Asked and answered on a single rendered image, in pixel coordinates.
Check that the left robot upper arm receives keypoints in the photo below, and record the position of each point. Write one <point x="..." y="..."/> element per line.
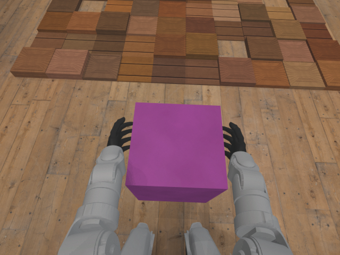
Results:
<point x="98" y="242"/>

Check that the right robot upper arm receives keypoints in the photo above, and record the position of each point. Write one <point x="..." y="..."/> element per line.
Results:
<point x="250" y="245"/>

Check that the robot left forearm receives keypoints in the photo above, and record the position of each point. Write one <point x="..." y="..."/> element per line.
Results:
<point x="100" y="205"/>

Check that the carton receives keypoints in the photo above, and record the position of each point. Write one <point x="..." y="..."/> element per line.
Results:
<point x="176" y="153"/>

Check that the robot right hand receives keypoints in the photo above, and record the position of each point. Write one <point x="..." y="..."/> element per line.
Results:
<point x="237" y="140"/>

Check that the robot left hand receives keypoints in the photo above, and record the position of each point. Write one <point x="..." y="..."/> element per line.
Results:
<point x="116" y="134"/>

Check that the robot right shin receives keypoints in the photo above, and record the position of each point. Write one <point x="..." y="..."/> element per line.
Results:
<point x="196" y="224"/>

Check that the robot right forearm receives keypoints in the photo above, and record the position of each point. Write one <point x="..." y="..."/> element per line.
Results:
<point x="254" y="216"/>

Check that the right robot thigh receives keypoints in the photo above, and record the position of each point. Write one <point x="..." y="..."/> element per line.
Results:
<point x="199" y="242"/>

